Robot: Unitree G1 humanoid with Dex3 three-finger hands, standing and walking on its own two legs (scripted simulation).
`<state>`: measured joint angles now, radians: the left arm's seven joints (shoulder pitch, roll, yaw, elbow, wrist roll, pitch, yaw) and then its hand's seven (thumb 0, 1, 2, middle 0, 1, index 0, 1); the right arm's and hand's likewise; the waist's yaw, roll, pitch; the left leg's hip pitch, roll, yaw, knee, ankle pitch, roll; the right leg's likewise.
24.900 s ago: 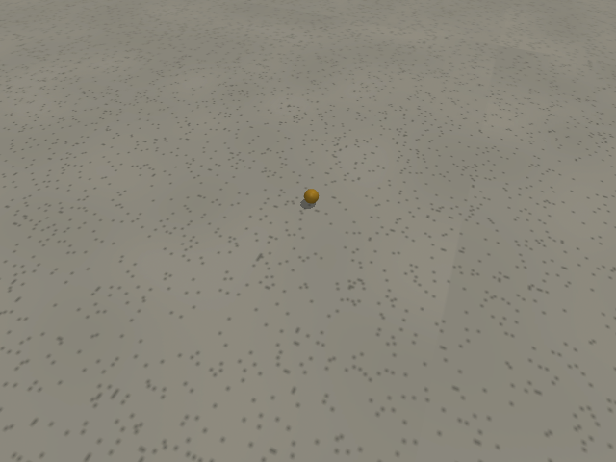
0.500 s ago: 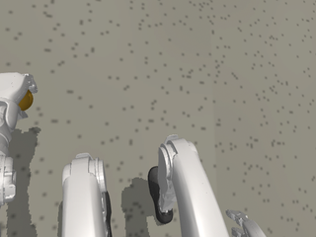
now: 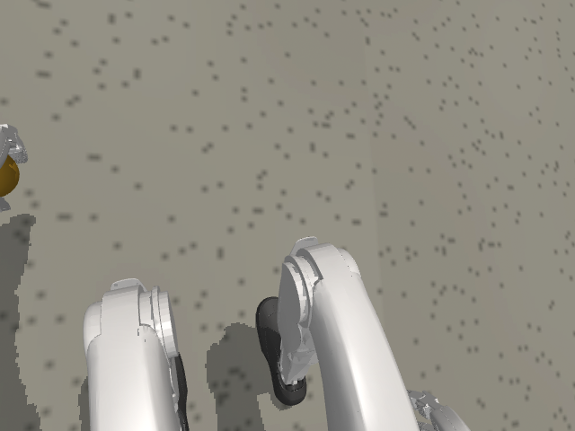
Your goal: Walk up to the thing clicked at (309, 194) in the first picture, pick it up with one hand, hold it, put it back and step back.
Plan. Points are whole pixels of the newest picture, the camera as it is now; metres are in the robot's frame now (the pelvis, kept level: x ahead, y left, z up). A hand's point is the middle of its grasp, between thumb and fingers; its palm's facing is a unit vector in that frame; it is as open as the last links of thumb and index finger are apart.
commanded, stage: lower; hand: left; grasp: from above
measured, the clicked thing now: out of the picture +0.49 +0.30 -0.19
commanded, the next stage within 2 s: rest in 0.26 s
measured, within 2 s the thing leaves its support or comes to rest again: neither
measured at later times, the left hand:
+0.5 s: hand (7, 189) +0.48 +0.29 -0.23, palm faces -0.47 -0.05 -0.88, open 8.5 cm
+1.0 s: hand (19, 195) +0.48 +0.29 -0.28, palm faces -0.47 -0.08 -0.88, open 8.5 cm
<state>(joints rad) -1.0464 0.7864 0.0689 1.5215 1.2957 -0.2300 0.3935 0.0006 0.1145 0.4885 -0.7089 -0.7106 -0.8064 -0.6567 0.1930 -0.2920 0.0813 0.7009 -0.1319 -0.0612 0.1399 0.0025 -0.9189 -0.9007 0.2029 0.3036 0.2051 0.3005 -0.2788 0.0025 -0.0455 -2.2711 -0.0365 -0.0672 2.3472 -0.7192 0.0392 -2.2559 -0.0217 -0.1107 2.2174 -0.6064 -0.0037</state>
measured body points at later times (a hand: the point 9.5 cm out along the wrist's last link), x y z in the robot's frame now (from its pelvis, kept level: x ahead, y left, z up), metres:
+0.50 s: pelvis +0.00 +0.00 -0.03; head +0.28 +0.08 +0.32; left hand +0.50 +0.29 -0.18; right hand +0.03 -0.27 -0.11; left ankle +0.07 +0.11 -0.32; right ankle +0.11 -0.12 -0.32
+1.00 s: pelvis +0.00 +0.00 -0.04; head +0.29 +0.10 +0.29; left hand +0.50 +0.29 -0.23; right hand +0.02 -0.27 -0.10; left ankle +0.07 +0.11 -0.32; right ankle +0.11 -0.11 -0.32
